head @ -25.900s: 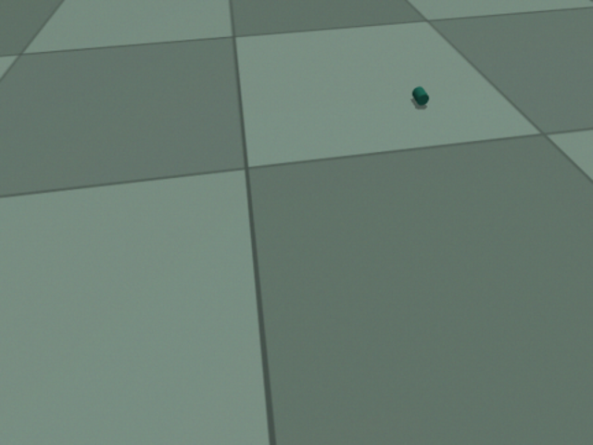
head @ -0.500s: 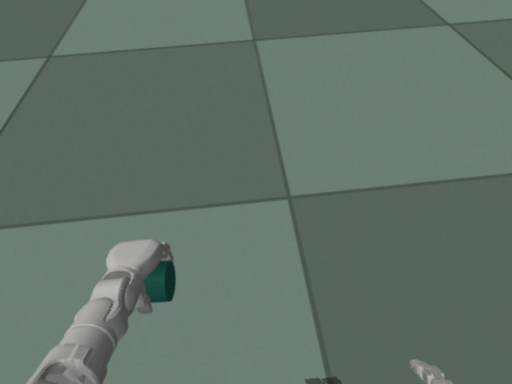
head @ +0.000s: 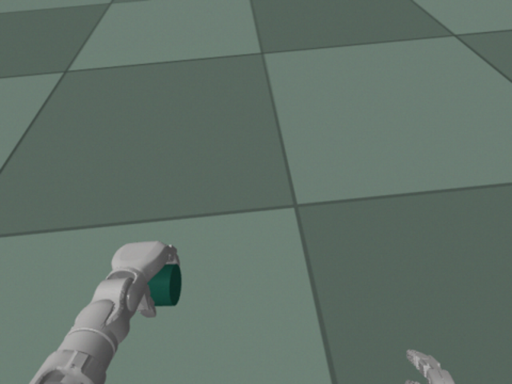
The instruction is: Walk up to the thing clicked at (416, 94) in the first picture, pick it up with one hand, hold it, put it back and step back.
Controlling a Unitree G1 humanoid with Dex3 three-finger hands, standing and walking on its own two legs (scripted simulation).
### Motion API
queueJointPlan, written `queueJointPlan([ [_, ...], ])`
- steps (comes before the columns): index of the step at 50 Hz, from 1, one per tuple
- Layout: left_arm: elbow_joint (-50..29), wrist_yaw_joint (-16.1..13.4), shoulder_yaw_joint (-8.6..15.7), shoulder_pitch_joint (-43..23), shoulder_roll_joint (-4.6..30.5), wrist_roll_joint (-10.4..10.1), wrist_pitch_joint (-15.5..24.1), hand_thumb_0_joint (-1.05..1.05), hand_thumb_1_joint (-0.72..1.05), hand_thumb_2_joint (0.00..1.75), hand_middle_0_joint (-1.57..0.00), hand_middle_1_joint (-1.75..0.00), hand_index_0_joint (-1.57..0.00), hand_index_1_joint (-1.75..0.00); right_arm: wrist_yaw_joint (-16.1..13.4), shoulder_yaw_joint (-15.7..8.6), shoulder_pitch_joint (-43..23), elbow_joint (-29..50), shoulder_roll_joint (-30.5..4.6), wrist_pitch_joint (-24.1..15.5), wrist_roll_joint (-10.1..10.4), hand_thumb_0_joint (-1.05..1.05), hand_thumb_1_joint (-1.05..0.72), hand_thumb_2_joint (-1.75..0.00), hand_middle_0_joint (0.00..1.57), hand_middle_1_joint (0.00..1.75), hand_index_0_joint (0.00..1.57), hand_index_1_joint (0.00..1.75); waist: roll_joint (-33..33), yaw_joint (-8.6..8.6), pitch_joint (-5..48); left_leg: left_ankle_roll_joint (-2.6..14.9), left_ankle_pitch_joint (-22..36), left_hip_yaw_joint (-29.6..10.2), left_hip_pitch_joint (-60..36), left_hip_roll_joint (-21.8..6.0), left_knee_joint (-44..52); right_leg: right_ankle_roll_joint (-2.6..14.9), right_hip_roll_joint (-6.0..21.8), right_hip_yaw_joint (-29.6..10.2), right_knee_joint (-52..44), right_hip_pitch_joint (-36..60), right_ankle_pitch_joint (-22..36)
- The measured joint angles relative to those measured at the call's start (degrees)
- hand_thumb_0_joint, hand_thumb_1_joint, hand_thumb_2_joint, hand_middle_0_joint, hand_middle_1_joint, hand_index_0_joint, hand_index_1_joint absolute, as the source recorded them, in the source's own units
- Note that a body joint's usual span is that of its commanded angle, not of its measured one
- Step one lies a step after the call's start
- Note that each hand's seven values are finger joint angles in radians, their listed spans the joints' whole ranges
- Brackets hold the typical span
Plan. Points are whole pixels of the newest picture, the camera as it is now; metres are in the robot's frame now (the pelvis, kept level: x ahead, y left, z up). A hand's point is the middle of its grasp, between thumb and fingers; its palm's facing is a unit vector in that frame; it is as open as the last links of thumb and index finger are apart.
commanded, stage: hold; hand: left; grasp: from above
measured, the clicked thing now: (150, 285) +0.31 +0.23 -0.07
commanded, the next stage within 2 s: crouch in 1.12 s
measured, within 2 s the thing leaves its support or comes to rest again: neither
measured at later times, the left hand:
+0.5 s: hand (145, 287) +0.28 +0.22 -0.03, palm faces -0.45 -0.04 -0.89, open 10.0 cm
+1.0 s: hand (144, 286) +0.28 +0.22 -0.02, palm faces -0.45 -0.05 -0.89, open 10.0 cm
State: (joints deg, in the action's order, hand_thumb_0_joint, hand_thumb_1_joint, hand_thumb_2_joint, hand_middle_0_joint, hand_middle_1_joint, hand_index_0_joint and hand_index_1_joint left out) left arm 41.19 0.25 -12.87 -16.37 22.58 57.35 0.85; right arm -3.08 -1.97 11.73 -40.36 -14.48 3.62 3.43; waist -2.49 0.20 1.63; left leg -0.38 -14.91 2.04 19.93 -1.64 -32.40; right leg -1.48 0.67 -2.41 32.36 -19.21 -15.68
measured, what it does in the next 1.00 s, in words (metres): stands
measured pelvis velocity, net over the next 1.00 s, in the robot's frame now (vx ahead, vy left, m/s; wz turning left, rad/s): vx -0.01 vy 0.00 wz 0.00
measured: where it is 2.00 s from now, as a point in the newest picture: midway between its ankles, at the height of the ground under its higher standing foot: outside the picture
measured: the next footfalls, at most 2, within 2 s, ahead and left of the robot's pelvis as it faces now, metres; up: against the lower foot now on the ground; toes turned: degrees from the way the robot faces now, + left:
none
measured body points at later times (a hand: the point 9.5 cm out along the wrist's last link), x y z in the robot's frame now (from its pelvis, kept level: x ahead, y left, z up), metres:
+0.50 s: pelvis -0.01 +0.00 +0.00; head -0.01 -0.02 +0.45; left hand +0.30 +0.22 +0.02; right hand +0.13 -0.26 -0.11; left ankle +0.02 +0.12 -0.73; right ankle +0.01 -0.14 -0.73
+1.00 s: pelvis -0.01 +0.00 +0.01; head -0.01 -0.03 +0.46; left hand +0.30 +0.22 +0.03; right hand +0.15 -0.25 -0.11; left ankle +0.02 +0.12 -0.73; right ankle +0.01 -0.14 -0.73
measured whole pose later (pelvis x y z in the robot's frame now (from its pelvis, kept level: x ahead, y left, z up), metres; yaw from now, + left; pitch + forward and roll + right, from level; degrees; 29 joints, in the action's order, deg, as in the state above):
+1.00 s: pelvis -0.01 +0.00 +0.01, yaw +0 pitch +0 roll +0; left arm 36.0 3.5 -12.6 -14.7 23.4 56.6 1.6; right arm -4.3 -0.9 9.2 -39.8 -14.3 4.3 3.9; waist -3.0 -0.9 0.0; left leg -0.6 -11.9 2.1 15.2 -1.6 -27.3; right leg -1.2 0.7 -2.4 28.2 -14.9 -13.1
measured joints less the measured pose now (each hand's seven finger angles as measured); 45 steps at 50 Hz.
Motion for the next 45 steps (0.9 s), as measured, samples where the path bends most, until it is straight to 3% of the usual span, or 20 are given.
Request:
queueJointPlan([
  [32, -4.2, 3.5, 0.4, 0.8, 1.3, -1.2, 1.1, 0.01, 0.02, 0.37, -0.75, -0.37, -0.79, -0.37, -1.0, 1.0, -1.8, 0.7, -0.2, 0.1, 0.3, 0.01, -0.9, -0.9, 0.21, 0.3, 0.2, 0.3, -0.6, -0.75, -1.5, -0.18, 2.8, 0.1, -3.9, 0.0, 4.2, 0.22, -0.1, -0.1, -3.4, 3.6, 2.5],
  [45, -5.6, 3.4, 0.3, 2.0, 0.8, -0.8, 1.2, 0.01, 0.03, 0.36, -0.75, -0.37, -0.78, -0.37, -1.2, 1.1, -2.6, 0.7, 0.1, 0.6, 0.4, 0.01, -0.9, -0.9, 0.21, 0.3, 0.2, 0.3, -0.6, -1.1, -1.6, -0.17, 3.0, 0.1, -4.5, 0.1, 4.8, 0.21, 0.0, -0.1, -4.0, 4.1, 2.6],
])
